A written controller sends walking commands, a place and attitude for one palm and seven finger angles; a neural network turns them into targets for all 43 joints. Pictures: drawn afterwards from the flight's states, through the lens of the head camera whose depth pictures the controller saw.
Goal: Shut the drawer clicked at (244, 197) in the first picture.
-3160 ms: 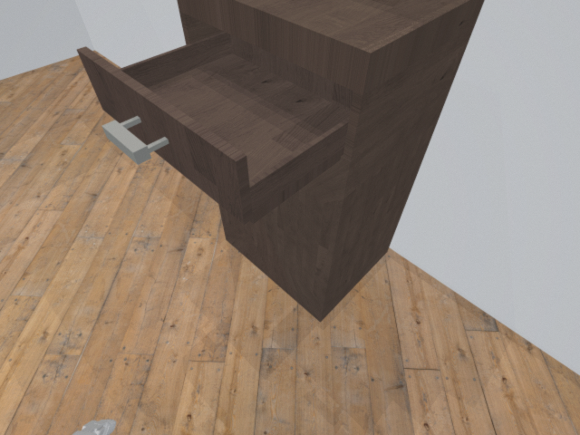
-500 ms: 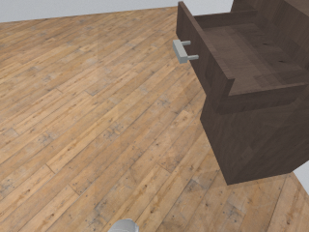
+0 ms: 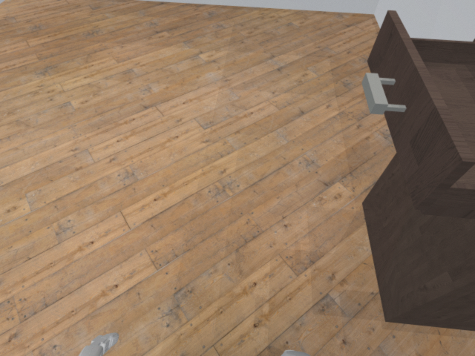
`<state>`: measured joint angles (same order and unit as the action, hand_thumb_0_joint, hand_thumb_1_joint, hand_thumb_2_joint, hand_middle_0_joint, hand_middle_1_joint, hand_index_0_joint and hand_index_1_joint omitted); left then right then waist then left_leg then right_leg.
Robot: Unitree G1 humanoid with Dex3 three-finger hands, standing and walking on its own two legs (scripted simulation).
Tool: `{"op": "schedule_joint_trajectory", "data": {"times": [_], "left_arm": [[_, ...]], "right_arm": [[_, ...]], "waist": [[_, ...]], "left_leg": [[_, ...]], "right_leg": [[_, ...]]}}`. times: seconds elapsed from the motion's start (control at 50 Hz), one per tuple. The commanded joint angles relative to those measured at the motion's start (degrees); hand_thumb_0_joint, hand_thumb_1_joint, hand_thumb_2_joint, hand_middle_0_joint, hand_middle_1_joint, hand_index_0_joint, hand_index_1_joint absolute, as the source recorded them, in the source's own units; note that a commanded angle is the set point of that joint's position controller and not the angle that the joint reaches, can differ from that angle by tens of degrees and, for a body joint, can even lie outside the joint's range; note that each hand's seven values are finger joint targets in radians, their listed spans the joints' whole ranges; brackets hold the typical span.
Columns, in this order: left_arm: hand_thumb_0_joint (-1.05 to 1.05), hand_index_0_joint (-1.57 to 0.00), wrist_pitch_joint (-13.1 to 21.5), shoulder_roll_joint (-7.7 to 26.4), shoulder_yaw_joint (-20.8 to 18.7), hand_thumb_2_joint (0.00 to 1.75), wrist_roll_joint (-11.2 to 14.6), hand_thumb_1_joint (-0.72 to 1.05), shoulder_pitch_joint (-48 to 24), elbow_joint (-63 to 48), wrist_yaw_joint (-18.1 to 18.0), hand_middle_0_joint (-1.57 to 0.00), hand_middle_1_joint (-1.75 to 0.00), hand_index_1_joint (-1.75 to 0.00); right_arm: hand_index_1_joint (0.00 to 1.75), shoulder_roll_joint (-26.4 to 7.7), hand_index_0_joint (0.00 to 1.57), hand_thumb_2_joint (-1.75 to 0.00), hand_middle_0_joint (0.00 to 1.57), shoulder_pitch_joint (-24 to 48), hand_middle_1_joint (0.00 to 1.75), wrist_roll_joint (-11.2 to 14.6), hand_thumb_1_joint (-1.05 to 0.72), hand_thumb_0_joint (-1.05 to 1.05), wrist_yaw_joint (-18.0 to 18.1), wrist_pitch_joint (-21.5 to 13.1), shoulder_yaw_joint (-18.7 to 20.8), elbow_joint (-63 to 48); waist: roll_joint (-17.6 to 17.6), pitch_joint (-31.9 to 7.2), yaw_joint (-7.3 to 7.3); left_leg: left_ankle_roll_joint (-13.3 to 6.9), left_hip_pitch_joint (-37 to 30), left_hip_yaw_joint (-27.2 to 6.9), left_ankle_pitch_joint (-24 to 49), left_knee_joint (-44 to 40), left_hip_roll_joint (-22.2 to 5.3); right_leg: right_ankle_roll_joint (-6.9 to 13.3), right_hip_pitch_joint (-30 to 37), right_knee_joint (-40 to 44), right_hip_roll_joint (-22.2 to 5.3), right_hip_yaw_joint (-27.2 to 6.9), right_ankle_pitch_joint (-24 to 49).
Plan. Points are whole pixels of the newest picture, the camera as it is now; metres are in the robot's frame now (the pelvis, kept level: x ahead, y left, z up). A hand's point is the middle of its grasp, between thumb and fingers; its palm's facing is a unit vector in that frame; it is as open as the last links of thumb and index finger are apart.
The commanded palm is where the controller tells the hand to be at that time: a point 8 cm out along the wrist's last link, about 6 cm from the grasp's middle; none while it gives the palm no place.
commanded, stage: walk around to get in front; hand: left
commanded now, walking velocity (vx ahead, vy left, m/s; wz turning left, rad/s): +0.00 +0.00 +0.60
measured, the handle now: (384, 93) +0.63 -0.30 +0.08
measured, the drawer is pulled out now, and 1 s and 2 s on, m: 0.27 0.27 0.27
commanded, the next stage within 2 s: none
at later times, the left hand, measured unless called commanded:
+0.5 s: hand out of the picture -0.04 +0.24 -0.19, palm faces +0.35 -0.91 -0.24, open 7.4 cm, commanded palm none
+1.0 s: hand out of the picture +0.00 +0.27 -0.14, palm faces +0.54 -0.80 -0.26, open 7.4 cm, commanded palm none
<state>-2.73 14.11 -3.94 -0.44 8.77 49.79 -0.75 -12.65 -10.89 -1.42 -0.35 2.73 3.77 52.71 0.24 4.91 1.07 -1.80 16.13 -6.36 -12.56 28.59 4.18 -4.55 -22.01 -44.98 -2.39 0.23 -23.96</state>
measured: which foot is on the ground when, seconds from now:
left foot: down 0.00-0.06, up 0.08-0.46, down 0.48-1.00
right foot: up 0.00-0.04, down 0.06-0.48, up 0.50-1.00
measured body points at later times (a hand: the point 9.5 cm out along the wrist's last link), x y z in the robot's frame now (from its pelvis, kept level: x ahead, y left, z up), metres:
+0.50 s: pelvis -0.01 +0.02 -0.02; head +0.03 +0.06 +0.43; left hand -0.05 +0.28 -0.17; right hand +0.17 -0.21 -0.14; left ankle -0.04 +0.12 -0.74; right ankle +0.01 -0.13 -0.73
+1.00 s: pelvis +0.01 +0.02 +0.00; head +0.03 +0.03 +0.45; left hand -0.03 +0.31 -0.12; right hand +0.17 -0.18 -0.15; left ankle -0.04 +0.12 -0.74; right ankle +0.07 -0.09 -0.73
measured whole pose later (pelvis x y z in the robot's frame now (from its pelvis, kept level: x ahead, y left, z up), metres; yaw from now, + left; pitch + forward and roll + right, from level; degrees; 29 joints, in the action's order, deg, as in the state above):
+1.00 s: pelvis +0.01 +0.02 +0.00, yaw +34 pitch +1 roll -1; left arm -1.7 13.6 -3.3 -0.7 7.7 49.7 0.5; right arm -12.9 -15.4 -1.5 -0.3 2.6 3.8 54.4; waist 1.4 2.2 2.6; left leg -1.9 15.5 -10.5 -14.1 29.4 5.7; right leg -4.1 -16.3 -35.4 -0.5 0.9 -23.2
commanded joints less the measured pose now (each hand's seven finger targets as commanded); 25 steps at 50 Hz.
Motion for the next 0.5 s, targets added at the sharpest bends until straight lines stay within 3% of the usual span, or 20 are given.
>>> {"op": "schedule_joint_trajectory", "data": {"times": [0.0,0.02,0.04,0.06,0.08,0.12,0.14,0.2,0.22,0.26,0.3,0.36,0.4,0.42,0.44,0.46,0.48], "left_arm": [[0.00,-0.20,2.23,5.94,-1.43,0.90,0.07,0.90,5.82,-3.42,-0.97,-0.20,-0.30,-0.30],[0.00,-0.20,2.96,8.33,-1.87,0.90,-0.27,0.90,8.28,-3.29,-1.24,-0.20,-0.30,-0.30],[0.00,-0.20,3.53,13.68,-2.97,0.90,-1.20,0.90,8.32,-3.55,-1.71,-0.20,-0.30,-0.30],[0.00,-0.20,2.92,14.53,-2.31,0.90,-0.88,0.90,7.53,-4.32,-1.37,-0.20,-0.30,-0.30],[0.00,-0.20,3.12,12.12,-2.36,0.90,-0.64,0.90,5.86,-4.48,-1.53,-0.20,-0.30,-0.30],[0.00,-0.20,3.04,8.67,-1.32,0.90,-0.59,0.90,0.33,-5.53,-1.41,-0.20,-0.30,-0.30],[0.00,-0.20,3.32,7.59,-0.89,0.90,-0.72,0.90,-0.40,-5.68,-1.27,-0.20,-0.30,-0.30],[0.00,-0.20,3.59,7.98,-0.99,0.90,-0.88,0.90,2.95,-4.52,-1.45,-0.20,-0.30,-0.30],[0.00,-0.20,3.50,8.19,-1.12,0.90,-0.94,0.90,4.15,-3.96,-1.48,-0.20,-0.30,-0.30],[0.00,-0.20,3.25,9.82,-1.58,0.90,-1.17,0.90,5.38,-3.26,-1.45,-0.20,-0.30,-0.30],[0.00,-0.20,2.88,10.76,-1.78,0.90,-1.30,0.90,6.81,-2.45,-1.29,-0.20,-0.30,-0.30],[0.00,-0.20,2.35,12.11,-2.49,0.90,-1.48,0.90,7.33,-1.86,-1.06,-0.20,-0.30,-0.30],[0.00,-0.20,2.02,12.25,-2.72,0.90,-1.34,0.90,7.23,-1.42,-0.88,-0.20,-0.30,-0.30],[0.00,-0.20,1.83,11.76,-2.77,0.90,-0.98,0.90,6.42,-1.16,-0.77,-0.20,-0.30,-0.30],[0.00,-0.20,1.50,10.07,-2.55,0.90,-0.45,0.90,6.90,-1.96,-0.52,-0.20,-0.30,-0.30],[0.00,-0.20,1.35,5.54,-1.57,0.90,-0.17,0.90,5.34,-4.92,0.03,-0.20,-0.30,-0.30],[0.00,-0.20,0.59,6.43,-1.14,0.90,-0.87,0.90,0.90,-6.02,-0.56,-0.20,-0.30,-0.30]], "right_arm": [[0.30,-12.33,0.20,-0.90,0.20,1.63,0.30,0.48,-0.90,0.00,0.84,-1.14,3.63,-4.88],[0.30,-10.58,0.20,-0.90,0.20,1.51,0.30,0.93,-0.90,0.00,0.52,-1.25,3.42,-5.17],[0.30,-6.02,0.20,-0.90,0.20,-0.78,0.30,1.32,-0.90,0.00,0.22,-1.47,2.75,-5.92],[0.30,-7.47,0.20,-0.90,0.20,-0.59,0.30,0.17,-0.90,0.00,0.35,-1.32,3.24,-6.44],[0.30,-8.11,0.20,-0.90,0.20,0.67,0.30,-0.16,-0.90,0.00,0.16,-0.53,3.54,-5.44],[0.30,-7.61,0.20,-0.90,0.20,-0.78,0.30,0.09,-0.90,0.00,-0.77,0.09,3.45,-3.55],[0.30,-6.80,0.20,-0.90,0.20,-1.32,0.30,0.01,-0.90,0.00,-1.17,0.24,3.18,-2.84],[0.30,-6.61,0.20,-0.90,0.20,0.13,0.30,0.17,-0.90,0.00,-1.38,0.49,2.57,-2.98],[0.30,-6.38,0.20,-0.90,0.20,1.87,0.30,0.26,-0.90,0.00,-1.44,0.60,2.49,-3.12],[0.30,-6.09,0.20,-0.90,0.20,3.84,0.30,0.32,-0.90,0.00,-1.48,0.61,2.06,-3.67],[0.30,-5.53,0.20,-0.90,0.20,6.07,0.30,0.50,-0.90,0.00,-1.54,0.31,1.60,-4.30],[0.30,-5.27,0.20,-0.90,0.20,6.09,0.30,0.87,-0.90,0.00,-1.47,-0.44,1.17,-4.92],[0.30,-5.90,0.20,-0.90,0.20,3.66,0.30,0.81,-0.90,0.00,-1.18,-0.94,1.20,-4.65],[0.30,-7.09,0.20,-0.90,0.20,1.01,0.30,0.68,-0.90,0.00,-1.16,-1.20,1.52,-4.14],[0.30,-11.20,0.20,-0.90,0.20,-3.46,0.30,0.37,-0.90,0.00,-1.03,-1.83,2.46,-3.21],[0.30,-18.36,0.20,-0.90,0.20,-6.90,0.30,0.19,-0.90,0.00,-0.62,-2.16,4.26,-3.35],[0.30,-18.88,0.20,-0.90,0.20,-10.47,0.30,0.47,-0.90,0.00,-0.09,-1.84,4.29,-1.65]], "waist": [[6.48,-8.80,-2.26],[1.46,-9.67,-3.67],[-14.91,-9.76,-3.04],[-13.66,-8.59,-2.86],[-14.21,-7.06,-2.66],[-8.15,-3.29,0.44],[-8.58,-2.45,0.85],[-10.50,-3.67,-0.60],[-8.94,-3.06,-1.51],[-9.86,-3.69,-2.27],[-11.03,-4.03,-3.42],[-14.30,-5.64,-4.03],[-13.51,-7.15,-2.72],[-11.39,-7.96,-1.08],[-1.44,-11.20,1.35],[18.91,-11.69,3.40],[13.36,-12.48,5.25]], "left_leg": [[-5.51,0.72,-15.66,18.06,-1.78,-11.91],[-2.69,5.94,-13.62,10.74,3.41,-8.87],[2.73,18.05,-2.00,-11.47,16.96,0.08],[3.87,18.60,0.86,-21.84,28.73,0.39],[3.72,17.15,-0.85,-19.77,35.90,-1.78],[4.62,17.41,1.25,-11.70,42.45,-4.01],[5.16,17.19,2.76,-8.91,43.42,-4.41],[6.20,17.20,4.89,-9.18,40.19,-5.19],[6.36,16.75,5.60,-9.76,38.17,-5.31],[6.49,15.43,7.10,-12.04,32.70,-5.69],[6.22,12.88,8.97,-13.18,26.36,-5.56],[5.04,7.61,11.68,-14.03,16.71,-4.70],[4.33,2.71,12.90,-9.69,8.10,-3.92],[3.78,-2.83,12.15,-3.96,0.43,-4.43],[1.62,-13.66,5.16,5.94,-5.95,-9.74],[-6.59,-20.62,-17.32,30.77,-8.00,-26.88],[-10.73,-17.37,-18.05,30.97,-7.85,-29.28]], "right_leg": [[0.68,12.53,16.30,1.51,0.83,9.04],[1.30,19.84,25.04,-2.85,-3.15,12.97],[6.85,27.05,30.18,-19.77,-19.25,18.11],[12.12,19.71,28.52,-26.37,-20.55,23.37],[12.37,14.21,28.84,-23.38,-18.72,22.31],[11.01,10.93,27.98,-17.53,-9.02,20.36],[10.24,10.56,27.15,-15.45,-4.95,22.49],[10.99,14.70,25.84,-15.73,-1.63,28.04],[11.17,14.92,25.89,-16.28,-1.21,28.34],[11.71,16.57,24.84,-17.47,0.48,29.79],[11.73,16.69,23.59,-17.91,1.71,32.31],[11.06,17.02,20.37,-18.82,3.54,35.46],[8.95,16.35,16.32,-18.33,5.64,35.95],[6.70,13.76,11.58,-17.55,8.00,32.59],[3.58,4.97,0.70,-14.94,10.12,22.87],[-1.46,-12.47,-12.99,-6.19,10.65,-13.52],[-0.46,-13.03,-19.74,-5.96,3.32,-15.52]]}}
